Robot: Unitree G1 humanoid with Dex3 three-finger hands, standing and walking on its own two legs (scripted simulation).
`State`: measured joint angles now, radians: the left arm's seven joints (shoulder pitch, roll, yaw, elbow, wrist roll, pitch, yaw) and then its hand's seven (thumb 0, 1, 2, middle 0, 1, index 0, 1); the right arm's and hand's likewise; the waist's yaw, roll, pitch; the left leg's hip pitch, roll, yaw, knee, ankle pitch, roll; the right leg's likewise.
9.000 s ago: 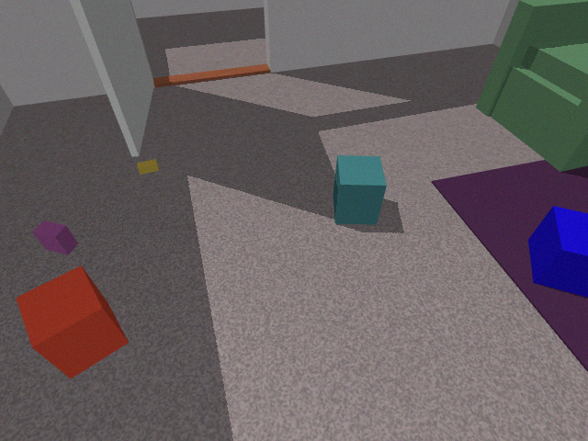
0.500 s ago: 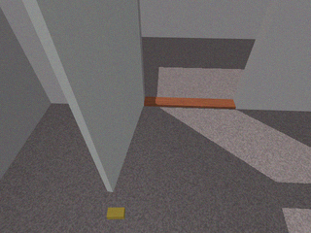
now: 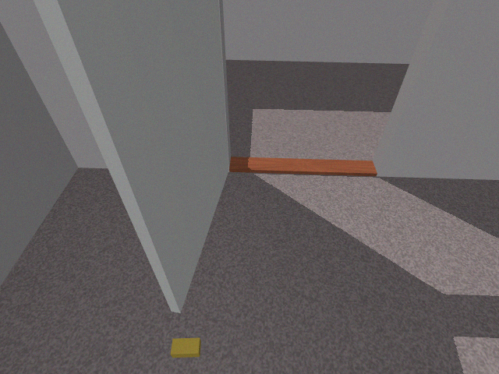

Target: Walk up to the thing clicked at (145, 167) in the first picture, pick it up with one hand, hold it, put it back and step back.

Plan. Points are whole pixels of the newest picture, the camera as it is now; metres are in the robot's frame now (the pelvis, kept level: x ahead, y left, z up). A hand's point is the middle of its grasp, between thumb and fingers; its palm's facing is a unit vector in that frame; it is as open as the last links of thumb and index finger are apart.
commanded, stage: walk up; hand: left
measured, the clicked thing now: (186, 347) +0.41 +0.26 -0.76
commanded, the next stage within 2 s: stand in 0.66 s
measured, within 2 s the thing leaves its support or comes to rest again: neither
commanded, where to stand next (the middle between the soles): +0.02 +0.02 m, yaw +0 degrees
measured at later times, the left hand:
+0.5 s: hand out of the picture +0.08 +0.26 -0.15, palm faces -0.01 -0.93 -0.37, open 7.4 cm
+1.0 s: hand out of the picture +0.06 +0.24 -0.16, palm faces -0.03 -0.94 -0.33, open 7.4 cm
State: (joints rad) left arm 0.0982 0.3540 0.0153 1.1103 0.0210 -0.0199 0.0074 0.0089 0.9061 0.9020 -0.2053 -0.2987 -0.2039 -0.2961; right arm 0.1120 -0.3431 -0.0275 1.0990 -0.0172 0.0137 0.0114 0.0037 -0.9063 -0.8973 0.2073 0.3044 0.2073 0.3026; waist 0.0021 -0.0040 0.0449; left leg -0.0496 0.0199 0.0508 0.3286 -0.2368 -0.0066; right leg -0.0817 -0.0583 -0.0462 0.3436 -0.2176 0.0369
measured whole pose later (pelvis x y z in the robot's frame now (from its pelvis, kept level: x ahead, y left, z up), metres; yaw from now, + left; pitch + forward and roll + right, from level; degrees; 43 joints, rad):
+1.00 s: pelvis -0.01 -0.01 +0.00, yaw +0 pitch -2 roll +0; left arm 0.12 0.35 0.00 1.11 0.01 -0.01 0.00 0.01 0.91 0.90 -0.21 -0.30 -0.20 -0.30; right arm 0.10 -0.35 0.00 1.11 -0.02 -0.01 0.00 0.00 -0.91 -0.90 0.21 0.30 0.21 0.30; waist 0.00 -0.01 0.06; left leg -0.06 0.03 0.05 0.30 -0.20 -0.02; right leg -0.09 -0.05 -0.05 0.31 -0.18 0.03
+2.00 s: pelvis -0.03 -0.01 +0.00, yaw +0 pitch -2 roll +0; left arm 0.13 0.35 -0.01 1.12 0.01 -0.01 -0.01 0.01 0.91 0.90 -0.21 -0.30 -0.20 -0.30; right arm 0.13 -0.35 0.00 1.13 -0.02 -0.01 0.01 0.00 -0.91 -0.90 0.21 0.30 0.21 0.30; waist 0.00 0.00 0.05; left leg -0.08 0.04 0.05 0.31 -0.18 -0.03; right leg -0.12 -0.04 -0.05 0.33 -0.17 0.02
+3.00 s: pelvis -0.03 -0.01 +0.00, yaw +0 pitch -2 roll +0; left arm 0.13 0.35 0.00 1.09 0.01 -0.01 0.00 0.01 0.90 0.91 -0.20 -0.31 -0.20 -0.31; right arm 0.13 -0.35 0.00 1.09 0.00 0.00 0.00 0.00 -0.91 -0.90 0.21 0.30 0.21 0.30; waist 0.00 0.00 0.04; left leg -0.10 0.04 0.05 0.32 -0.19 -0.02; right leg -0.13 -0.04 -0.05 0.33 -0.17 0.02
